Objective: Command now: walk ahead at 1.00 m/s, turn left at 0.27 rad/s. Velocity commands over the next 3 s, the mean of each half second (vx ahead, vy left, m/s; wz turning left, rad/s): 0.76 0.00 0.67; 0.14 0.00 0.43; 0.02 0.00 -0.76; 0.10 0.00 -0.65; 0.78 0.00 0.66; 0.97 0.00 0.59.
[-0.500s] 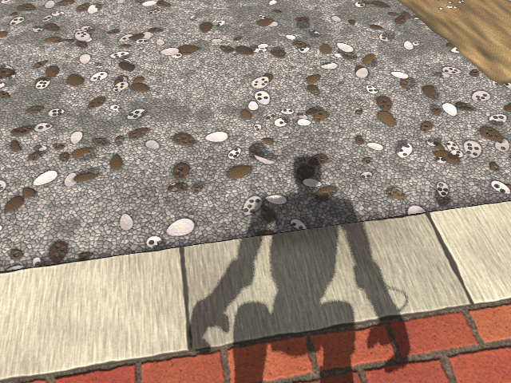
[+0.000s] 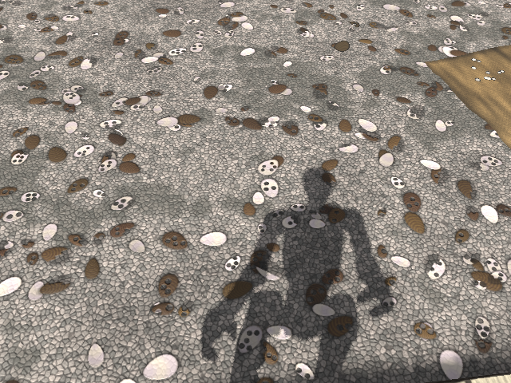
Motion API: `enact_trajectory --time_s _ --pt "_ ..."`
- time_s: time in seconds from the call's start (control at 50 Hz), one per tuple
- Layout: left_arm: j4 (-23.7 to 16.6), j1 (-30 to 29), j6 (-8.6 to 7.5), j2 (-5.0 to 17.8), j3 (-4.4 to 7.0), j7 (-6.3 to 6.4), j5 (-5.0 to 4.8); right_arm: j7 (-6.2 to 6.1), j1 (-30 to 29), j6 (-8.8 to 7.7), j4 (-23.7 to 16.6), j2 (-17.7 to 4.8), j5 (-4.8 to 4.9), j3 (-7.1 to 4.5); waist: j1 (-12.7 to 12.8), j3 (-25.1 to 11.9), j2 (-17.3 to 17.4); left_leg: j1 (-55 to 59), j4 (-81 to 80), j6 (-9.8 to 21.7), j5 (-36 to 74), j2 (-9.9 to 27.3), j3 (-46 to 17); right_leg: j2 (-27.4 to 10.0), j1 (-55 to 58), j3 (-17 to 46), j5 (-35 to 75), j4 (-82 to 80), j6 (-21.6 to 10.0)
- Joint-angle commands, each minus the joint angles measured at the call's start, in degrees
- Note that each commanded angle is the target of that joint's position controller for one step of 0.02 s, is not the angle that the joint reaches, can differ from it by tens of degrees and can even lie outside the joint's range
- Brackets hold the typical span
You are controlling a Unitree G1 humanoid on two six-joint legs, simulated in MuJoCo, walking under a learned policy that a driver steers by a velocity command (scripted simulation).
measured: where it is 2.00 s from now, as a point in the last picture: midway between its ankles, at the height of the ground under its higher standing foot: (221, 325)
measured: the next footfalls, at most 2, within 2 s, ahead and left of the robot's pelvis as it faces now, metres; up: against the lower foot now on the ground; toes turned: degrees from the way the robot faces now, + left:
left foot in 0.24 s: +0.39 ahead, +0.10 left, +0.00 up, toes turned +12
right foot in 0.58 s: +0.72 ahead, -0.01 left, -0.14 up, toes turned +30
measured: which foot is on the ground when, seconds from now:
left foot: up 0.00-0.22, down 0.24-0.60, up 0.62-0.92, down 0.94-1.00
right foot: down 0.00-0.24, up 0.26-0.56, down 0.58-0.94, up 0.96-1.00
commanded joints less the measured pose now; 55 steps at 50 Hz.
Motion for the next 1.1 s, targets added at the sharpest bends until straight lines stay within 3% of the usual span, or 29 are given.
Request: enact_trajectory --time_s 0.02,0.14,0.2,0.24,0.26,0.28,0.3,0.34,0.36,0.38,0.42,0.44,0.48,0.52,0.54,0.6,0.62,0.64,0.68,0.7,0.74,0.78,0.84,0.92,0.94,0.96,0.98,1.02,1.1 --pt "-2.4 -0.2 -2.83 2.8 -0.05 -0.36 -0.92 1.33 -0.3 1.84 -4.2 -1.0 -0.45 0.53 -2.8 6.2 -2.3 -9.2 -7.1 -0.9 6.3 3.5 -0.9 -15.5 -4.2 13.1 -0.3 -19.5 -3.2" --pt "-2.0 4.1 -4.56 5.7 -0.54 -0.30 -1.83 3.55 -11.4 0.74 -7.5 -1.3 0.82 1.29 -0.6 7.1 -2.1 3.5 -32.9 1.5 30.0 -1.6 11.0 -12.7 -2.6 -4.0 35.5 -21.9 3.3" --pt "-5.5 -2.4 -4.01 9.4 0.19 1.62 -2.07 2.80 7.3 1.01 -1.0 -7.6 -0.24 -1.86 -10.6 -4.8 -9.1 23.5 -23.4 5.5 27.4 -7.8 14.4 -14.1 1.5 -8.6 69.9 0.2 6.1" --pt "-8.8 -15.1 -1.65 13.3 1.44 2.76 -2.07 0.93 31.9 2.15 5.1 -14.3 -1.11 -5.41 -25.7 -9.9 -6.3 45.9 -25.6 10.7 13.3 -8.0 9.4 -14.7 -11.6 -5.4 70.5 42.8 6.2" --pt "-10.1 -18.9 -1.27 10.3 1.60 2.21 -1.69 -0.16 30.0 2.44 5.3 -15.3 1.29 -6.42 -24.5 -3.0 10.7 44.9 -39.6 12.8 23.0 -4.5 1.1 -1.8 -21.7 -5.2 9.9 72.2 7.4" --pt "-15.3 -8.8 -2.36 2.7 -0.72 2.20 -0.69 -0.52 21.1 1.90 4.5 -17.5 1.10 -5.44 -8.2 -2.2 19.5 51.5 -37.9 18.4 55.5 4.4 -14.5 -2.3 -41.4 4.2 -19.3 79.2 9.6" --pt "-16.8 -6.8 -3.16 4.4 -1.21 2.02 -0.29 -1.03 19.6 1.41 1.3 -16.7 0.95 -5.83 -7.7 -11.2 6.1 54.6 -45.7 23.5 49.6 10.3 -30.4 -3.3 -43.1 11.3 -17.1 74.3 9.6" --pt "-15.1 -7.1 -2.33 6.5 -0.43 1.26 0.35 -2.07 8.5 1.43 -1.7 -13.3 0.21 -5.42 -0.2 -0.6 -9.0 31.8 -50.8 20.2 30.7 9.6 -32.7 -8.8 -36.7 14.9 -12.1 57.4 9.5" --pt "-17.5 -7.4 -1.18 4.4 -3.04 -0.96 6.14 1.40 12.9 -3.30 2.5 4.8 -6.46 1.61 -3.6 -7.2 -9.3 29.8 -44.6 21.1 35.2 11.5 -28.2 -8.5 -36.5 23.4 -12.4 59.0 11.9" --pt "-18.2 -8.3 0.41 -0.9 -3.39 -0.38 6.82 2.27 15.3 -5.40 5.0 6.1 -6.25 2.47 1.4 -2.5 -6.5 18.2 -44.9 18.1 39.4 7.4 -24.8 -9.7 -32.4 20.4 -10.2 48.4 11.4" --pt "-22.2 -9.6 1.36 1.0 -4.02 0.96 5.15 2.32 3.0 -7.50 -0.5 -5.2 -2.41 0.01 5.4 -3.3 -3.2 -4.4 -45.0 9.4 23.1 -9.4 -9.2 -6.6 -9.9 12.1 1.7 33.9 11.3" --pt "-21.0 -7.7 0.83 2.9 -3.62 0.48 4.81 1.49 1.1 -8.09 -3.0 -6.4 -1.78 0.19 4.4 -2.9 -3.3 -12.1 -42.0 5.7 9.8 -15.1 -4.3 -6.0 -1.6 12.1 18.2 28.6 10.0" --pt "-20.7 -5.3 1.14 -2.0 -4.76 -0.97 3.22 1.57 4.0 -6.25 -4.3 -9.2 -2.17 -0.46 3.6 1.2 -4.8 -26.5 -38.1 4.1 -9.1 -17.4 -3.0 -4.1 17.1 6.2 31.1 13.7 10.3" --pt "-21.7 -5.6 2.37 -0.5 -4.58 -2.84 1.80 1.97 12.2 -5.43 -2.7 -9.3 -0.91 -0.84 2.0 6.4 -4.1 -21.8 -30.9 4.6 -17.4 -14.4 -11.3 -6.1 17.0 10.0 36.5 5.7 10.1" --pt "-24.4 -14.4 0.83 2.9 -1.28 0.91 -4.30 -2.41 6.2 -1.27 -3.9 -4.8 8.56 -1.82 0.4 2.8 -6.3 -6.1 -20.1 2.1 -10.6 -14.4 -14.0 -3.2 4.3 11.4 41.5 -10.7 10.6" --pt "-19.4 -1.6 -1.56 1.9 -1.27 1.26 -1.45 -5.01 12.9 4.84 -5.3 -1.5 3.13 -0.75 0.0 -11.0 -4.4 -7.0 14.7 -4.2 -28.5 -14.7 -4.1 -18.1 25.5 16.2 84.4 -5.5 7.9" --pt "-16.3 4.5 -1.95 5.3 -0.46 0.04 -1.52 -3.80 20.3 4.85 -8.0 0.5 2.98 0.53 -0.6 -22.1 -12.1 -29.3 34.5 -5.5 -41.1 -13.6 -5.0 -35.0 52.1 24.9 102.6 17.3 -5.1" --pt "-15.4 6.1 -1.11 7.4 0.93 -0.56 -1.69 -2.95 20.4 3.44 -10.7 -1.8 3.41 0.88 1.8 -30.4 -14.9 -38.0 45.2 -7.7 -35.8 -7.0 -5.9 -39.2 56.6 29.6 96.7 19.1 -11.0" --pt "-14.8 2.1 1.38 12.3 3.17 1.55 -0.62 -2.43 7.0 3.11 -17.1 -2.7 4.77 0.36 1.9 -26.6 -10.3 -42.6 51.3 -10.5 -25.7 -1.6 -3.0 -40.6 41.8 30.6 60.6 10.0 -14.6" --pt "-15.5 -3.1 2.44 9.3 2.55 4.06 -1.37 -3.41 -0.1 4.72 -19.2 -2.1 5.57 0.17 0.8 -18.0 -9.3 -45.9 49.8 -12.2 -27.0 2.3 -7.2 -44.2 30.8 32.6 45.3 1.0 -13.2" --pt "-13.8 -4.2 2.98 7.7 1.21 5.77 -1.74 -4.22 -5.3 7.32 -20.2 -3.6 3.49 -0.37 -0.8 -4.7 0.6 -32.3 35.3 -12.1 -18.5 2.3 -3.7 -32.2 5.6 24.4 32.8 -5.7 -7.4" --pt "-14.8 -11.4 2.89 9.0 0.86 5.94 -0.66 -3.57 -3.5 6.47 -21.0 -2.1 2.37 -0.34 -4.9 -0.5 -2.0 -13.0 8.3 -11.2 0.7 -1.5 0.5 -18.1 -16.3 8.8 27.2 -7.6 -4.4" --pt "-11.3 -7.5 2.06 6.4 -0.09 3.14 -2.95 -1.57 -3.0 2.84 -17.0 2.8 2.12 0.13 -3.4 -9.9 -7.8 11.7 -24.3 -10.6 19.7 -4.2 2.5 -13.8 -14.2 6.0 25.3 -8.8 -4.1" --pt "-13.0 -8.1 2.64 8.4 1.32 1.64 -3.78 -0.87 -4.8 1.99 -16.5 -4.4 1.54 -2.62 -3.5 -6.9 -8.7 14.0 -48.1 -6.9 16.5 -4.8 2.7 -17.4 -1.3 14.5 18.3 -0.9 -0.4" --pt "-12.1 -3.3 2.60 6.3 0.99 1.21 -2.87 -1.40 -3.9 1.78 -16.4 -7.4 1.02 -3.67 -2.2 -6.7 -7.4 20.8 -49.0 -5.2 26.1 -1.3 0.6 -13.9 -5.2 13.6 12.6 4.2 2.6" --pt "-13.0 2.1 2.07 2.1 -0.05 0.41 -0.84 -2.21 0.8 2.16 -17.1 -11.1 -0.99 -4.49 -1.3 -13.4 2.6 38.2 -38.9 0.6 58.4 13.5 -9.0 -8.8 -19.4 10.9 -13.3 17.9 6.9" --pt "-15.2 2.0 2.06 1.2 -0.78 0.39 -1.81 -2.00 3.9 3.18 -16.3 -12.4 -1.36 -5.12 -2.9 -21.4 15.2 41.5 -41.9 10.4 59.8 25.7 -20.1 -5.4 -29.2 9.9 -30.7 35.6 9.8" --pt "-16.5 -2.6 4.15 8.3 1.82 1.35 -3.50 -1.40 1.5 3.84 -15.7 -10.3 0.20 -4.96 -2.7 -16.2 10.8 31.6 -49.5 10.3 30.9 19.8 -15.9 -7.7 -34.3 11.7 -23.1 49.6 10.6" --pt "-16.5 -0.1 9.06 7.5 3.14 3.89 -2.33 -2.37 -11.6 3.96 -16.3 -6.0 0.00 -4.10 3.7 -7.0 8.8 10.4 -56.4 5.9 11.4 15.0 -2.7 -8.8 -25.7 9.2 -9.2 54.5 12.5"
Over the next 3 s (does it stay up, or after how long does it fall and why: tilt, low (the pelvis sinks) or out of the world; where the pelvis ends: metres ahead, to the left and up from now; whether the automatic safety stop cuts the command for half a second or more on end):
stays up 1.41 0.39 -0.17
